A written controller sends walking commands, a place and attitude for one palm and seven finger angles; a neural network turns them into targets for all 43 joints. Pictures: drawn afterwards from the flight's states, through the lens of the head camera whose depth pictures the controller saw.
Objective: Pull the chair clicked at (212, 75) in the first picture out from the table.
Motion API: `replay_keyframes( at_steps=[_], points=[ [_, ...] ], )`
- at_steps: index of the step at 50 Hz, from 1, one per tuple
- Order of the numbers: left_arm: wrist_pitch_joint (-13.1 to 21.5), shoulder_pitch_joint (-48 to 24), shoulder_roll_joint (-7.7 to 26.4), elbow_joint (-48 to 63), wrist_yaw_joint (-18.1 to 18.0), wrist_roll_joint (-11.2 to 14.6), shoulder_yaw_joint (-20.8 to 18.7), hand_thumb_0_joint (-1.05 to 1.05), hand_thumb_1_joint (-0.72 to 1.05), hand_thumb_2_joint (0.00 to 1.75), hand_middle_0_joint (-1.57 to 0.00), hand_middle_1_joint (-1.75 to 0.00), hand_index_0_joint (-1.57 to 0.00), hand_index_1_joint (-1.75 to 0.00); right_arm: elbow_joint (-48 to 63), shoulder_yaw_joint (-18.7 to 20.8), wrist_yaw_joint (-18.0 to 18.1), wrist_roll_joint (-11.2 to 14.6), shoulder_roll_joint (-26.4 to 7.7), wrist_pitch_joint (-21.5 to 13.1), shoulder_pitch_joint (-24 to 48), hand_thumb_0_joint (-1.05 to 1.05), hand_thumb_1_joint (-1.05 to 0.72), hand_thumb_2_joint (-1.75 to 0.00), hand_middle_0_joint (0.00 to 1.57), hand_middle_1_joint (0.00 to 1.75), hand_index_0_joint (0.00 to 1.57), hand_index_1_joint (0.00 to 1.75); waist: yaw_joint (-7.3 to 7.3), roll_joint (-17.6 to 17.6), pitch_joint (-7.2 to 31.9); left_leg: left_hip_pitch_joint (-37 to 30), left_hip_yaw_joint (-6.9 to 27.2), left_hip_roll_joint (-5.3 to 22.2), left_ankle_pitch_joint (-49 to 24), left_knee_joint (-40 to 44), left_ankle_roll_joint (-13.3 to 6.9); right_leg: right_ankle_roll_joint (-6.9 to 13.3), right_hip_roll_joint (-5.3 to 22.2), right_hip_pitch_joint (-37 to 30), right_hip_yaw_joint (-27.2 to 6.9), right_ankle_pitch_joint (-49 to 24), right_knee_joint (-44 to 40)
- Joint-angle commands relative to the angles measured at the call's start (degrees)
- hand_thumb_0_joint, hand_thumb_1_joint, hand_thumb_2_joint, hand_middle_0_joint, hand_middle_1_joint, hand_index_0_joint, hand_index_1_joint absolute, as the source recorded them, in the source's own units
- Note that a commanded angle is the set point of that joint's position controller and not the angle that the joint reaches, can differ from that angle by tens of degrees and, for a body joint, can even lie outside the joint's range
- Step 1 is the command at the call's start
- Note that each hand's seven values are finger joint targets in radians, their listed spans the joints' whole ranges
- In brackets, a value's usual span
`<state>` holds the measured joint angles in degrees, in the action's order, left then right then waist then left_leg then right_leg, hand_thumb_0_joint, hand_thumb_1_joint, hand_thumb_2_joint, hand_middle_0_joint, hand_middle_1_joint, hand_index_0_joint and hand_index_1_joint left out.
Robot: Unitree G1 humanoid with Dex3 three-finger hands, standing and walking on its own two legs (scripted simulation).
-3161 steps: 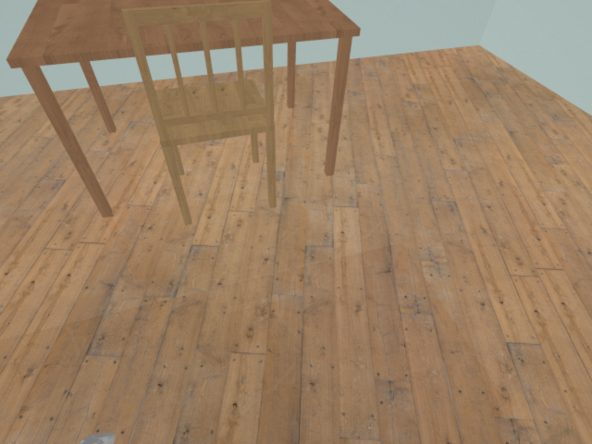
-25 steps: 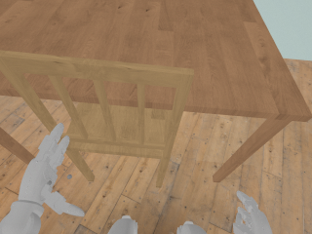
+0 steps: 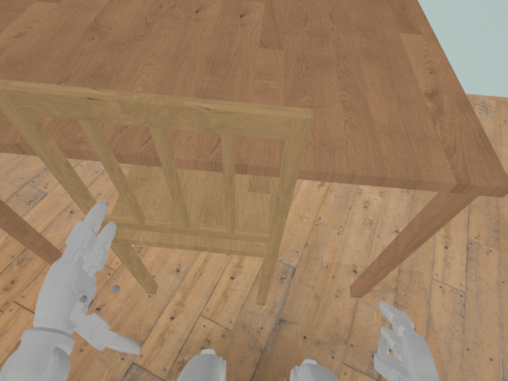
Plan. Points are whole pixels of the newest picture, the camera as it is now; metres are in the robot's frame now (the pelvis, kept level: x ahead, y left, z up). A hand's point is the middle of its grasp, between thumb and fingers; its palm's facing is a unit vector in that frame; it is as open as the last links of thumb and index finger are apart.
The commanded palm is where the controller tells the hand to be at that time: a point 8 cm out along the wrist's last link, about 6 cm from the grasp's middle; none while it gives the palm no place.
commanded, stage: aim the fingers beside a spindle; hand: left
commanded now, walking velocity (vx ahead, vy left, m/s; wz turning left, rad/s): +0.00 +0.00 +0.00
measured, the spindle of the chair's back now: (174, 185) +0.44 +0.17 +0.00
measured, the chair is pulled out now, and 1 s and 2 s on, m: -0.09 -0.09 -0.09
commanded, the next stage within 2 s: push the fingers through the gap in 1.94 s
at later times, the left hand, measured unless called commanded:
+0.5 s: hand (142, 282) +0.26 +0.18 +0.02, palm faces -0.08 -1.00 -0.04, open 17.0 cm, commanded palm +0.25 +0.23 +0.02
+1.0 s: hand (169, 274) +0.28 +0.15 +0.00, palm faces -0.09 -1.00 -0.03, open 17.0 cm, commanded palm +0.26 +0.20 +0.00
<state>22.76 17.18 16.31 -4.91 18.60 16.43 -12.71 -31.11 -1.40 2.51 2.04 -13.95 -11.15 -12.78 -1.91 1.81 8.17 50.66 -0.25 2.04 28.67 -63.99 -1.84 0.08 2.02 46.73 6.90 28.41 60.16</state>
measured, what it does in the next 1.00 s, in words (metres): stands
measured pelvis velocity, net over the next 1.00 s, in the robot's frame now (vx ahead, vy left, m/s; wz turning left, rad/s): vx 0.00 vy -0.01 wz -0.01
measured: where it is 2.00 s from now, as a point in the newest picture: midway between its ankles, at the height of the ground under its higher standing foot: outside the picture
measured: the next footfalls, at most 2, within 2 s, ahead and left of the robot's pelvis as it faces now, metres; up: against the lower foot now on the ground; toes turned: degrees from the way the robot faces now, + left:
none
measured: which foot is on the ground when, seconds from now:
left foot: down 0.00-1.00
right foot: down 0.00-1.00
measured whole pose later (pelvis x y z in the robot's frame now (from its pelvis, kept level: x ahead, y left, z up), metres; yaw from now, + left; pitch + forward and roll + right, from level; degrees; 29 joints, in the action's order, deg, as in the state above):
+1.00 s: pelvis +0.00 -0.01 -0.03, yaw -1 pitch +20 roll -3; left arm 24.7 10.3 12.8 -7.0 10.8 11.6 -5.0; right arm -30.3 -0.9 1.1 1.0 -14.1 -7.0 -11.8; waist -2.6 1.4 9.4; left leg 60.0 -0.6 2.4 31.4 -71.1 -1.4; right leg 0.7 2.1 56.8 6.2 31.6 68.4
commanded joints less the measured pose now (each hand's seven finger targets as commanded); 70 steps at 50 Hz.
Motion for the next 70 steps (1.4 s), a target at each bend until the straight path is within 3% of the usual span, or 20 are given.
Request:
replay_keyframes(
  at_steps=[1,4,8,10,14,16,26,29,31,34,39,43,52,55,57,59,60,64,65,70],
  points=[
    [3.7,-5.6,6.9,10.3,0.4,1.2,-3.3,0.00,-0.50,0.30,-0.06,-0.08,-0.06,-0.08,7.9,4.1,0.6,-0.1,-8.7,-3.4,1.4,0.00,-0.90,-0.90,0.20,0.30,0.20,0.30,-0.70,1.3,11.8,-10.4,3.1,-1.2,-13.2,9.8,0.6,0.9,-1.9,-4.5,-2.5,-8.9,-7.6],
    [3.8,-5.8,8.5,9.4,0.2,0.8,-4.4,0.00,-0.50,0.30,-0.06,-0.08,-0.06,-0.08,7.6,4.2,0.6,-0.1,-8.9,-3.3,1.5,0.00,-0.90,-0.90,0.20,0.30,0.20,0.30,-0.56,0.9,11.9,-9.4,2.9,-1.1,-12.8,9.0,0.4,1.0,-1.9,-4.3,-2.9,-8.6,-7.4],
    [4.4,-7.1,7.1,11.2,-0.2,0.6,-2.5,0.00,-0.50,0.30,-0.06,-0.08,-0.06,-0.08,7.9,4.1,0.5,-0.2,-8.7,-3.6,1.5,0.00,-0.90,-0.90,0.20,0.30,0.20,0.30,-0.24,3.7,13.2,-10.4,3.0,-1.1,-13.7,8.9,0.6,1.2,-1.6,-3.6,-2.7,-9.0,-6.5],
    [4.3,-5.7,6.2,10.8,-0.9,0.1,-1.7,0.00,-0.50,0.30,-0.06,-0.08,-0.06,-0.08,8.1,4.2,0.3,-0.3,-8.5,-3.4,1.5,0.00,-0.90,-0.90,0.20,0.30,0.20,0.30,-0.15,2.5,13.7,-10.1,2.9,-1.1,-14.6,8.8,0.5,1.1,-1.7,-3.9,-2.6,-9.7,-6.1],
    [4.3,-6.8,8.8,9.3,-2.2,-0.3,-4.4,0.00,-0.50,0.30,-0.06,-0.08,-0.06,-0.08,7.4,4.5,0.4,-0.4,-8.7,-2.6,1.5,0.00,-0.90,-0.90,0.20,0.30,0.20,0.30,0.02,0.8,13.7,-8.0,2.6,-1.1,-13.6,7.8,0.4,1.0,-1.8,-3.9,-3.1,-9.3,-5.8],
    [4.6,-6.3,6.9,10.5,-2.2,-0.2,-2.8,0.00,-0.50,0.30,-0.06,-0.08,-0.06,-0.08,7.9,4.3,0.2,-0.4,-8.4,-2.4,1.8,0.00,-0.90,-0.90,0.20,0.30,0.20,0.30,0.27,3.2,14.6,-8.7,2.4,-1.2,-14.9,7.8,0.6,1.2,-1.6,-4.2,-3.0,-10.7,-5.2],
    [5.6,-10.4,3.7,10.6,-3.6,-1.6,2.4,0.00,-0.50,0.30,-0.06,-0.08,-0.06,-0.08,8.0,4.3,-0.1,-0.7,-8.7,-2.0,1.3,0.00,-0.90,-0.90,0.20,0.30,0.20,0.30,-1.40,2.1,14.7,-7.9,3.2,-0.7,-13.3,6.2,0.5,1.0,-1.6,0.5,-2.7,-8.5,-3.4],
    [5.4,-8.4,5.7,9.7,-4.8,-2.1,0.3,0.00,-0.50,0.30,-0.06,-0.08,-0.06,-0.08,7.9,4.4,-0.1,-0.8,-8.8,-1.6,1.1,0.00,-0.90,-0.90,0.20,0.30,0.20,0.30,-0.25,1.2,15.7,-7.2,3.0,-0.7,-13.8,6.0,0.6,1.2,-1.7,-0.5,-2.7,-8.8,-2.9],
    [5.4,-9.6,3.5,11.2,-5.4,-2.5,2.7,0.00,-0.50,0.30,-0.06,-0.08,-0.06,-0.08,8.5,4.3,-0.4,-0.8,-8.4,-1.3,1.4,0.00,-0.90,-0.90,0.20,0.30,0.20,0.30,-0.26,2.7,17.1,-7.6,2.9,-0.9,-15.1,5.7,0.6,1.2,-1.4,-0.6,-2.9,-10.3,-2.3],
    [5.0,-8.8,4.3,9.4,-6.5,-3.2,1.7,0.00,-0.50,0.30,-0.06,-0.08,-0.06,-0.08,8.3,4.4,-0.5,-1.0,-8.5,-0.4,1.2,0.00,-0.90,-0.90,0.20,0.30,0.20,0.30,-0.34,0.0,16.3,-6.2,2.9,-0.7,-14.8,5.2,0.5,1.1,-1.7,-0.4,-2.8,-10.4,-2.1],
    [5.3,-10.7,4.2,8.9,-7.2,-3.4,1.7,0.00,-0.50,0.30,-0.06,-0.08,-0.06,-0.08,8.4,4.3,-0.7,-1.0,-8.4,0.5,1.3,0.00,-0.90,-0.90,0.20,0.30,0.20,0.30,-0.64,-0.4,16.2,-4.3,2.5,-0.9,-13.1,4.3,0.5,1.1,-1.7,-0.2,-3.3,-9.6,-1.7],
    [6.1,-13.0,2.0,10.8,-7.2,-3.7,4.8,0.00,-0.50,0.30,-0.06,-0.08,-0.06,-0.08,8.6,4.3,-0.8,-1.1,-8.3,0.7,1.4,0.00,-0.90,-0.90,0.20,0.30,0.20,0.30,-1.05,2.4,18.2,-6.2,2.8,-0.8,-14.7,3.6,0.6,1.2,-1.5,1.2,-3.2,-10.8,-0.7],
    [5.7,-12.0,0.4,9.3,-8.9,-4.9,6.8,0.00,-0.50,0.30,-0.06,-0.08,-0.06,-0.08,9.0,4.4,-1.3,-1.2,-8.3,2.0,1.4,0.00,-0.90,-0.90,0.20,0.30,0.20,0.30,-1.19,1.5,17.7,-4.4,2.7,-0.8,-14.6,2.4,0.5,1.2,-1.5,2.7,-3.2,-10.9,0.4],
    [6.0,-13.2,2.2,8.5,-10.0,-5.5,5.0,0.00,-0.50,0.30,-0.06,-0.08,-0.06,-0.08,8.8,4.4,-1.3,-1.4,-8.4,2.5,1.4,0.00,-0.90,-0.90,0.20,0.30,0.20,0.30,-0.82,0.4,18.0,-2.6,2.6,-1.0,-13.3,1.9,0.5,1.3,-1.6,2.4,-3.5,-10.2,0.8],
    [6.6,-15.7,0.6,9.6,-10.3,-5.6,6.9,0.00,-0.50,0.30,-0.06,-0.08,-0.06,-0.08,8.9,4.4,-1.4,-1.4,-8.1,2.5,1.8,0.00,-0.90,-0.90,0.20,0.30,0.20,0.30,-1.22,1.5,19.0,-3.1,2.5,-1.0,-13.1,1.3,0.4,1.3,-1.5,3.0,-3.7,-10.1,1.1],
    [6.8,-13.8,1.9,8.4,-10.7,-5.9,5.6,0.00,-0.50,0.30,-0.06,-0.08,-0.06,-0.08,8.7,4.5,-1.4,-1.4,-8.3,2.8,1.6,0.00,-0.90,-0.90,0.20,0.30,0.20,0.30,-0.75,0.3,19.5,-2.8,2.4,-1.0,-13.6,1.1,0.4,1.3,-1.6,2.7,-3.7,-10.4,1.4],
    [6.8,-14.4,0.0,8.5,-10.6,-6.0,7.4,0.00,-0.50,0.30,-0.06,-0.08,-0.06,-0.08,8.9,4.4,-1.6,-1.4,-8.1,2.9,1.6,0.00,-0.90,-0.90,0.20,0.30,0.20,0.30,-1.03,1.3,19.7,-3.2,2.4,-1.0,-14.3,1.0,0.4,1.4,-1.5,2.9,-3.7,-11.2,1.5],
    [6.4,-13.1,1.0,7.1,-10.8,-6.2,6.6,0.00,-0.50,0.30,-0.06,-0.08,-0.06,-0.08,8.7,4.5,-1.7,-1.4,-8.3,3.5,1.4,0.00,-0.90,-0.90,0.20,0.30,0.20,0.30,-0.89,-0.6,20.1,-2.0,2.3,-1.0,-14.7,0.3,0.4,1.3,-1.5,2.3,-3.9,-12.3,2.0],
    [6.2,-14.1,-1.0,7.1,-10.7,-6.4,8.7,0.00,-0.50,0.30,-0.06,-0.08,-0.06,-0.08,9.0,4.4,-1.8,-1.4,-8.0,3.7,1.5,0.00,-0.90,-0.90,0.20,0.30,0.20,0.30,-1.38,-0.3,19.6,-1.6,2.3,-1.1,-14.2,0.3,0.3,1.2,-1.5,2.6,-3.9,-12.0,2.0],
    [6.9,-16.5,0.6,7.9,-11.9,-6.9,7.3,0.00,-0.50,0.30,-0.06,-0.08,-0.06,-0.08,9.0,4.5,-1.9,-1.5,-8.1,4.3,1.7,0.00,-0.90,-0.90,0.20,0.30,0.20,0.30,-0.88,0.7,20.1,-1.7,2.3,-1.1,-12.8,0.1,0.4,1.4,-1.5,3.7,-4.1,-10.1,2.2]
  ],
)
